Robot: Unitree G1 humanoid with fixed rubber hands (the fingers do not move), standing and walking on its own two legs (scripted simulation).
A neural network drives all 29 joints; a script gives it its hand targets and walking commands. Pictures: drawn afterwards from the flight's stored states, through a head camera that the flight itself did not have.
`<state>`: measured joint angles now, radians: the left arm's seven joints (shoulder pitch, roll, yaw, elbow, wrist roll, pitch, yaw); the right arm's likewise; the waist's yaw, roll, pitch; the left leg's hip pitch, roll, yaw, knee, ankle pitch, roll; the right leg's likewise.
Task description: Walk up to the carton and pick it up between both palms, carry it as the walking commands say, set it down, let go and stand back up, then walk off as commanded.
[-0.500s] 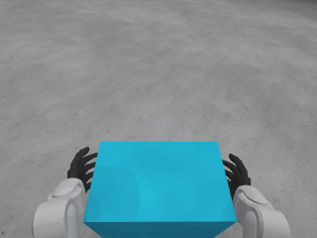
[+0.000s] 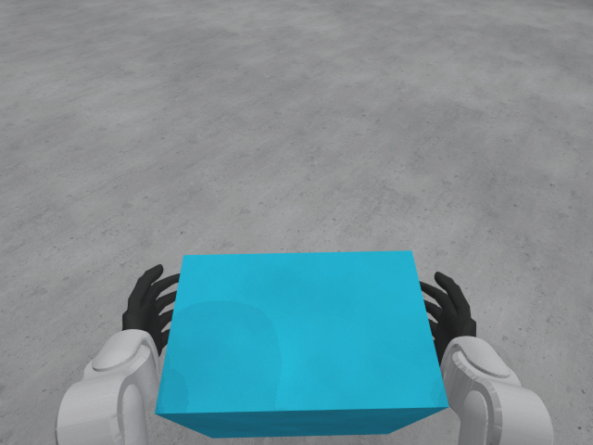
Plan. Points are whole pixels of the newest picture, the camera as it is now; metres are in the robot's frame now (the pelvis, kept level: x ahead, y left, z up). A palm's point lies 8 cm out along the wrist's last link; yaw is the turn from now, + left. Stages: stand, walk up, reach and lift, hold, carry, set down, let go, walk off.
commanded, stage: carry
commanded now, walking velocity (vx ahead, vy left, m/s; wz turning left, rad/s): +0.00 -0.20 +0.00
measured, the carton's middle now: (299, 356) +0.24 +0.00 +0.02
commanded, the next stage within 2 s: none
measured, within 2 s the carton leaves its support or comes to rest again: neither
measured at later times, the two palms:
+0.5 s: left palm (290, 369) +0.19 +0.02 +0.10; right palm out of the picture +0.18 -0.33 +0.08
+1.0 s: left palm (421, 409) +0.16 -0.11 +0.10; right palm out of the picture +0.14 -0.46 +0.10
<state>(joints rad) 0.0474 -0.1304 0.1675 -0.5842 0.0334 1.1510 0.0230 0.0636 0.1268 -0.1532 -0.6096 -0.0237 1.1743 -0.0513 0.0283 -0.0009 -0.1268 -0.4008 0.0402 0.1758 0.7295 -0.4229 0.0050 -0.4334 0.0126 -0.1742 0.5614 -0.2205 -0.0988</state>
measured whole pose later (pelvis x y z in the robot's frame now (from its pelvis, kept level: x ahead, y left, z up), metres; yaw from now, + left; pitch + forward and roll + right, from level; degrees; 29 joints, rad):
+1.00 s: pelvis -0.08 -0.28 +0.00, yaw -1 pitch +4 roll -1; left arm 0.02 -0.11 0.16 -0.61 0.02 1.18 0.03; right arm 0.07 0.13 -0.15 -0.64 -0.03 1.17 -0.05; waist 0.00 0.02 -0.08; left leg -0.36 0.21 0.14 0.58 -0.27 -0.09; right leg -0.36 -0.05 -0.10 0.54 -0.29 0.05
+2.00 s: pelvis -0.18 -0.56 +0.00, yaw +2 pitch +4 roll +0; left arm 0.06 -0.13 0.16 -0.60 0.05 1.16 0.02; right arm 0.07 0.13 -0.14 -0.62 -0.03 1.18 -0.05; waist 0.03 -0.02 -0.11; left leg -0.38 0.04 0.17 0.76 -0.46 0.01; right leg -0.42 0.03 -0.19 0.54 -0.22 -0.12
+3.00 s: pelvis -0.27 -0.84 +0.01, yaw +1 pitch +2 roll -2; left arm 0.02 -0.12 0.16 -0.61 0.04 1.19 0.02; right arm 0.06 0.13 -0.15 -0.63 -0.04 1.19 -0.04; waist -0.01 0.02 -0.06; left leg -0.30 0.20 0.15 0.56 -0.28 -0.07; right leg -0.39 -0.06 -0.07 0.65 -0.32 0.06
